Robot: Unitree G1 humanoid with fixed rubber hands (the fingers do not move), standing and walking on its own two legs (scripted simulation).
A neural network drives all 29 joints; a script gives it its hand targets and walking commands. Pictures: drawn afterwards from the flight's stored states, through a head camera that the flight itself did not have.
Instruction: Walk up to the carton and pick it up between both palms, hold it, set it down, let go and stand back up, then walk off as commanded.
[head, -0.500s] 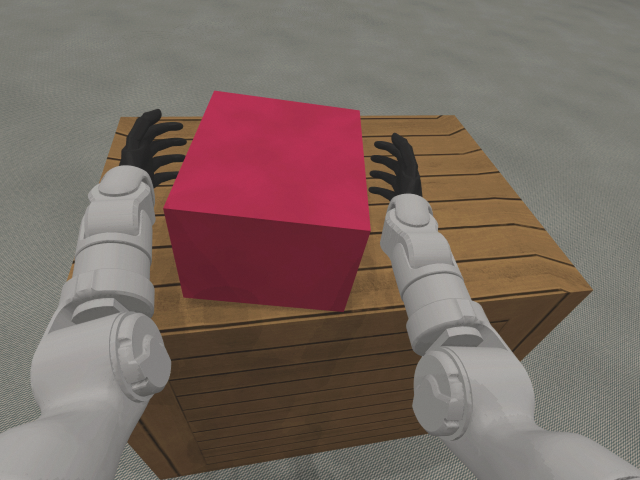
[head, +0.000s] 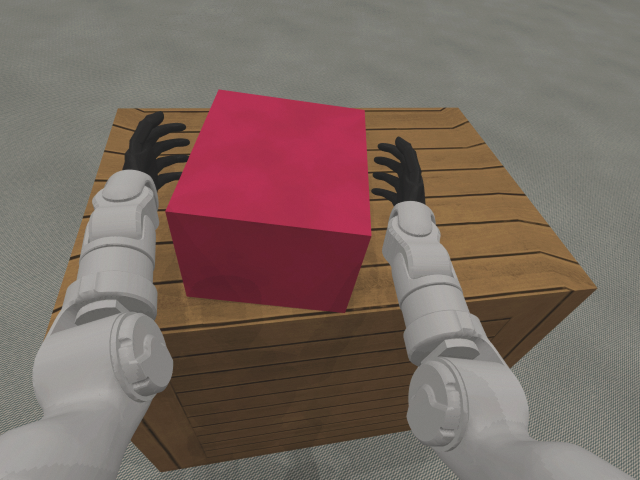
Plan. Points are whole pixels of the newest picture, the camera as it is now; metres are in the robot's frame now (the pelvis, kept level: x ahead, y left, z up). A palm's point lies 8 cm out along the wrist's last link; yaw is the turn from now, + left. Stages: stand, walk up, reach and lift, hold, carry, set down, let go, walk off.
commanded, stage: set down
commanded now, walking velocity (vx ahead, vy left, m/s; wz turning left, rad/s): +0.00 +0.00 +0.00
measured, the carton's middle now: (280, 198) +0.50 +0.03 +0.06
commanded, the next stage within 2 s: none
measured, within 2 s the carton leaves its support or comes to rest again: neither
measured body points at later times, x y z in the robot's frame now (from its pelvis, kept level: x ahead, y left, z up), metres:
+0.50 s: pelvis +0.00 +0.00 +0.00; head +0.02 +0.02 +0.45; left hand +0.46 +0.20 +0.14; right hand +0.42 -0.13 +0.15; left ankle +0.01 +0.13 -0.75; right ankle -0.05 -0.11 -0.75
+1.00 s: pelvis +0.00 +0.00 +0.00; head +0.02 +0.02 +0.45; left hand +0.46 +0.20 +0.14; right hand +0.42 -0.13 +0.15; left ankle +0.01 +0.13 -0.75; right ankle -0.05 -0.11 -0.75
